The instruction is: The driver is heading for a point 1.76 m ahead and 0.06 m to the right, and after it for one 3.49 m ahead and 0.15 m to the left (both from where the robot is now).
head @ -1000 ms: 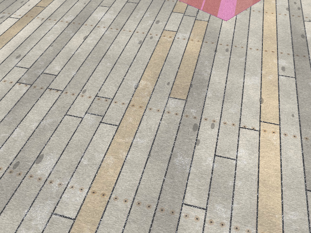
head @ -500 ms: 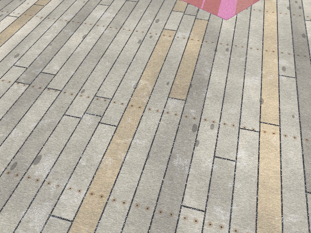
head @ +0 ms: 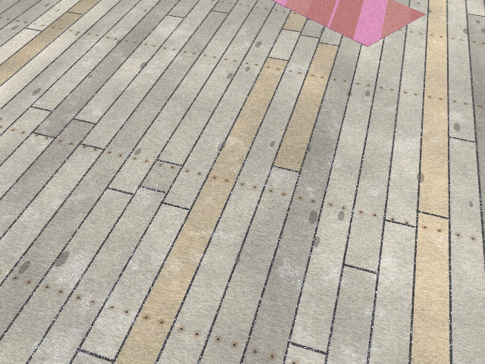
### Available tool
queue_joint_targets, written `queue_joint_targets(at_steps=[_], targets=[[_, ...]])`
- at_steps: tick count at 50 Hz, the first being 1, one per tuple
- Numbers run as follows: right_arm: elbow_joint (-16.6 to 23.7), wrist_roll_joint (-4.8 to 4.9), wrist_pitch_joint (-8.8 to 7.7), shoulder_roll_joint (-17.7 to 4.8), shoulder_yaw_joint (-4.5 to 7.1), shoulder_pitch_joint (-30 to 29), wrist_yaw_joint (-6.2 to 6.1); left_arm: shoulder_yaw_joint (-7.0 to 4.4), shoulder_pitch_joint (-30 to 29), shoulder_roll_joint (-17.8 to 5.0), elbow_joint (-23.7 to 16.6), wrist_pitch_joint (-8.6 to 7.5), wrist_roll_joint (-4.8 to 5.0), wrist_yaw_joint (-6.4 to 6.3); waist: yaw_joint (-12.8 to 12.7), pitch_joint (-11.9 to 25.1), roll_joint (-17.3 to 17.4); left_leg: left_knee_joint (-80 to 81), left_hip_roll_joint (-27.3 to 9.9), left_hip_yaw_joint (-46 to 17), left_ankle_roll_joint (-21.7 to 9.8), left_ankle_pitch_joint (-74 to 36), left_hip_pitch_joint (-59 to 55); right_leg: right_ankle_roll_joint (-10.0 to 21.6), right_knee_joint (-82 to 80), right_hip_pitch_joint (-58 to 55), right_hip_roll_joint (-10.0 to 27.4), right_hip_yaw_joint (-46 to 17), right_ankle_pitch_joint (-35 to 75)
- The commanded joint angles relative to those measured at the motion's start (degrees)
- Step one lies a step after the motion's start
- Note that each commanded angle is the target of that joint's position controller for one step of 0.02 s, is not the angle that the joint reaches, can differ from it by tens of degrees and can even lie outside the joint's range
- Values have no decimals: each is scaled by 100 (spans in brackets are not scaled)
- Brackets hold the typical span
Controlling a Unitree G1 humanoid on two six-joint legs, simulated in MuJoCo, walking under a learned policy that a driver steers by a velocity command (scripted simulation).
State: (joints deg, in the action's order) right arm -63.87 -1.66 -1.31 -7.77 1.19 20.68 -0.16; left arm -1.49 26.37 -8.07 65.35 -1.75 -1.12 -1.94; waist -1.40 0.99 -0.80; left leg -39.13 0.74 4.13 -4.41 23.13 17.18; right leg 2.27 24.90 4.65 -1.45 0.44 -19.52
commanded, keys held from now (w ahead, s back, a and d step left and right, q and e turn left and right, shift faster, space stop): w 1.00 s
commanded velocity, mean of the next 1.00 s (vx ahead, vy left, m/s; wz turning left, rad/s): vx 0.45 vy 0.00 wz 0.00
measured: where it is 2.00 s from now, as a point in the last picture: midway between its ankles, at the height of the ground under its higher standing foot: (236, 207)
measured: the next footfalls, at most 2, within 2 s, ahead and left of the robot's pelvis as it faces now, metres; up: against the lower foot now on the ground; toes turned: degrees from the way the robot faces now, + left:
left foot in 0.12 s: +0.11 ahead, +0.11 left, +0.00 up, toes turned +4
right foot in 0.58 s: +0.46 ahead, -0.04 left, +0.00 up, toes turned -5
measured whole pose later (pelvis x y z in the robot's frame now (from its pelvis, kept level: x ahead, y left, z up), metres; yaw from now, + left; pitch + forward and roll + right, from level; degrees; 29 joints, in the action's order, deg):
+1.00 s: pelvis +0.52 +0.02 +0.01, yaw +0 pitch +0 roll -1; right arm -52.2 -1.3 -2.1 -10.3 2.2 3.6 1.8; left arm -1.8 26.8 -8.8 61.6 -6.0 -0.8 -0.1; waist -3.2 -3.0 1.8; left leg -39.0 -5.8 3.0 -2.4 0.2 36.1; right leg 4.8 9.8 -3.8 -5.5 5.5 -14.4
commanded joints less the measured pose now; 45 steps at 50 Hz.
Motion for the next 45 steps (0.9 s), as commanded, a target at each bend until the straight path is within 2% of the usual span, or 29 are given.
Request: queue_joint_targets(at_steps=[1,3,5,6,7,8,9,10,11,12,14,19,21,23,26,27,28,29,30,31,32,33,34,35,37,38,40,42,45], targets=[[739,11,-265,-423,117,-786,102,-191,537,-792,-10,-111,-39,2,-93,-1383,-609,-357,-378,-217,-55,153,1805,1213,-1717,-47,1950,-2342,-1481],[755,84,-334,-351,145,-583,140,-199,214,-772,-108,-175,8,16,153,-1272,-516,345,-220,2,-47,-213,915,979,-1456,304,1610,-1671,-723],[363,130,-352,-331,231,540,129,-201,-166,-786,-237,-214,47,44,698,-936,-230,1145,233,290,-41,-757,-1297,716,-613,1476,1088,-893,195],[150,88,-379,-621,354,1350,61,-153,-288,-661,-323,-288,32,83,1067,-570,379,1558,-253,-467,-146,-432,-2507,505,645,2175,669,-314,726],[31,36,-369,-1342,529,2188,-8,-45,-280,-226,-616,-348,74,147,1233,-119,2035,2695,-1858,-3095,-719,907,-3323,156,2762,3300,-126,566,-346],[-69,45,-272,-1097,461,2136,-20,-154,-545,-629,-713,-339,-97,191,1043,-338,1475,3102,-2267,-4181,-1004,1202,-2803,262,3950,3726,-51,97,-1041],[179,8,-253,-966,392,1335,-27,-151,-784,-524,-797,-326,-128,242,649,-813,653,3007,-2183,-3581,-938,1204,-2240,367,4383,3945,358,-112,-541],[361,12,-284,-876,355,809,-5,-118,-849,-388,-796,-357,-80,295,468,-917,242,3083,-1967,-3022,-839,615,-1799,382,4311,3789,527,-187,32],[439,25,-328,-805,307,569,-3,-132,-840,-349,-783,-363,-57,328,292,-925,121,3164,-1747,-2511,-723,36,-1541,361,4105,3572,632,-180,357],[435,56,-376,-651,238,497,-14,-150,-733,-355,-764,-314,-91,351,158,-843,165,3216,-1548,-2096,-617,-469,-1447,296,3908,3387,681,-132,531],[308,75,-459,-574,173,748,-45,-184,-770,-402,-789,-210,-101,371,96,-769,310,3123,-1369,-1537,-580,-1884,-1629,193,3737,3404,612,69,672],[183,77,-507,-575,72,1076,-59,-133,-2156,-327,-1330,-122,-49,406,231,-933,479,3116,-1071,-714,-563,-3574,-1545,44,2411,3563,450,495,1329],[168,85,-525,-607,57,1128,-68,-82,-2650,-271,-1518,-126,-2,414,318,-998,581,3153,-1010,-548,-528,-3863,-1418,85,1583,3153,308,666,1644],[121,90,-544,-699,70,1206,-88,-83,-2867,-350,-1626,-126,21,402,334,-989,645,3132,-1112,-500,-520,-4284,-1537,211,1103,2768,197,771,1756],[113,74,-568,-868,109,1029,-113,-181,-2446,-592,-1575,-173,12,314,19,-643,655,2344,-1247,-342,-442,-6156,-2043,546,847,2000,-81,803,1481],[117,50,-547,-945,136,955,-129,-251,-1862,-713,-1396,-206,9,272,-240,-315,664,1617,-1238,-278,-393,-6710,-2188,658,799,1470,-222,785,1279],[136,61,-507,-1004,156,854,-132,-332,-986,-817,-1096,-246,-6,228,-608,127,583,561,-1138,-185,-323,-6603,-2043,766,440,540,-308,782,1386],[192,94,-486,-942,141,858,-108,-443,-153,-1086,-861,-281,-118,175,-906,579,409,-807,-944,-110,-274,-5250,-1148,938,304,-727,262,189,1020],[353,189,-463,-364,39,1244,-47,-571,386,-1632,-840,-287,-241,158,-731,1313,-578,-3019,-228,107,-148,-1596,356,1434,70,-2035,1970,-2153,145],[353,260,-439,-486,127,1488,12,-586,49,-1643,-860,-200,-84,232,-491,1602,-949,-4295,411,-525,-135,545,1548,2022,-1041,-2244,2569,-4399,-522],[543,151,-413,-766,188,768,-2,-500,-718,-1313,-971,-192,42,251,-233,586,-329,-4276,-105,-730,-219,-49,2044,1727,-1249,-1386,2300,-3539,-1194],[687,94,-444,-776,197,276,26,-386,-1135,-911,-1044,-244,77,277,-164,-10,19,-3884,-317,-698,-225,-536,1957,1510,-1451,-484,2073,-2757,-726],[676,71,-431,-638,197,205,34,-319,-1259,-703,-998,-302,33,276,57,-278,231,-3493,-495,-708,-210,-747,1635,1300,-1581,112,1820,-2185,-7],[647,-15,-361,-528,196,296,51,-251,-1162,-527,-899,-349,35,242,236,-372,229,-3209,-599,-712,-154,-791,1293,1129,-1640,533,1573,-1668,595],[632,-73,-232,-375,184,412,92,-199,-792,-476,-722,-450,28,206,361,-420,64,-2862,-660,-631,-50,-812,1046,1040,-1640,756,1383,-1164,1667],[676,-74,-178,-329,180,346,114,-216,-694,-615,-680,-477,34,192,414,-397,-58,-2709,-663,-543,8,-855,1163,1092,-1688,740,1359,-998,1744],[896,-67,-116,-470,203,-227,155,-229,-537,-788,-671,-495,30,187,359,-549,-82,-2282,-766,-429,111,-1260,1623,1079,-1871,659,1268,-755,1740],[1110,-39,-102,-544,207,-845,174,-200,-270,-765,-634,-480,46,197,216,-695,-76,-1705,-810,-299,206,-1698,2008,1007,-1937,432,1156,-557,2079],[1353,21,-119,-488,159,-1561,199,-165,18,-760,-605,-474,56,199,28,-738,-159,-657,-701,-106,283,-2237,2008,888,-1917,166,1048,-315,2584]])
